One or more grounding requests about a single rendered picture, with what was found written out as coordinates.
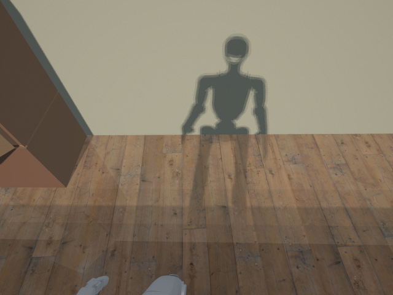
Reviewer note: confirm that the robot left thigh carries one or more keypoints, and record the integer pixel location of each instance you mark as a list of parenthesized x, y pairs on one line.
[(166, 285)]

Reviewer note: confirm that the left robot hand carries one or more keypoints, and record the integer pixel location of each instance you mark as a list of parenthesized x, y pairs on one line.
[(94, 286)]

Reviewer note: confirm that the cupboard door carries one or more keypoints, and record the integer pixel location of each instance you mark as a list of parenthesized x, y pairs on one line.
[(5, 146)]

